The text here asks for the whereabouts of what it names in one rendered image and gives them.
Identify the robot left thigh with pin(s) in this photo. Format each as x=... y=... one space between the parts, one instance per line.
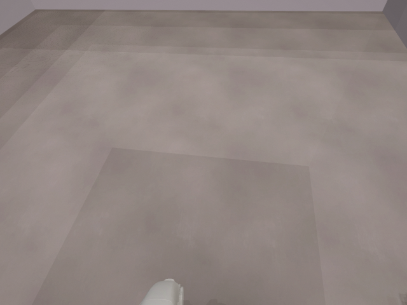
x=164 y=293

